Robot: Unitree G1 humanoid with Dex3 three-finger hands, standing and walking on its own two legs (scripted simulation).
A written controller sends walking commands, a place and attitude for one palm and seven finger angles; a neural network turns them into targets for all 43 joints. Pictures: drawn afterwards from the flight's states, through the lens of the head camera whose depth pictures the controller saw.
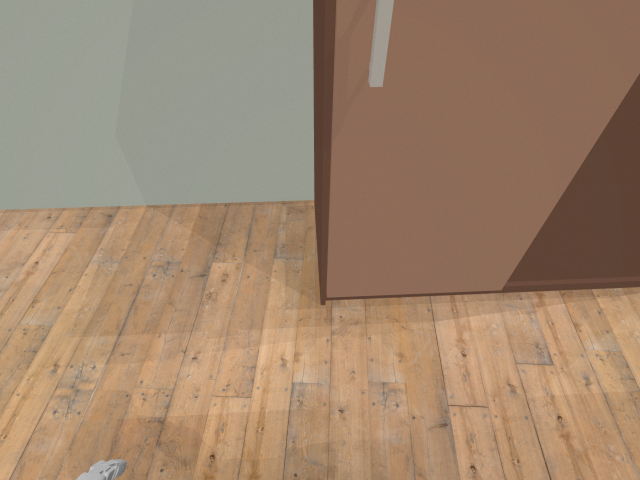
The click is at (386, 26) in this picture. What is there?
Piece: wardrobe's sliding door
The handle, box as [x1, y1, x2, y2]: [368, 0, 393, 86]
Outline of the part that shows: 393,0 377,0 376,2 371,59 369,64 368,81 370,86 382,86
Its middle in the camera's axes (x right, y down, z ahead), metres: +0.10 -0.38 +0.69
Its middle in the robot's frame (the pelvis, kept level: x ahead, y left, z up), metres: +0.80 -0.06 +0.21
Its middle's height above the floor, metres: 0.98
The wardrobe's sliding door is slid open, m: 0.00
